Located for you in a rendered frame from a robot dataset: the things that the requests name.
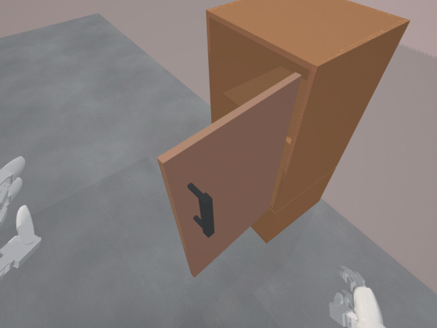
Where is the left robot hand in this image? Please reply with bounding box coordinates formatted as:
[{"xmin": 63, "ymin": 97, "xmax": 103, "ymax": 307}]
[{"xmin": 0, "ymin": 156, "xmax": 41, "ymax": 281}]

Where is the right robot hand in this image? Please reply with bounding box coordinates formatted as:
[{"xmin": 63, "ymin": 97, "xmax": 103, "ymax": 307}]
[{"xmin": 329, "ymin": 265, "xmax": 383, "ymax": 328}]

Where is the cupboard door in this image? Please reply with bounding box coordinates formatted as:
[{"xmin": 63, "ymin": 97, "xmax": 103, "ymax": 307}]
[{"xmin": 157, "ymin": 72, "xmax": 302, "ymax": 277}]

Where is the handle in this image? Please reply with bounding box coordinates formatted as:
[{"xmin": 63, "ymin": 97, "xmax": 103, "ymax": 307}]
[{"xmin": 187, "ymin": 183, "xmax": 214, "ymax": 238}]

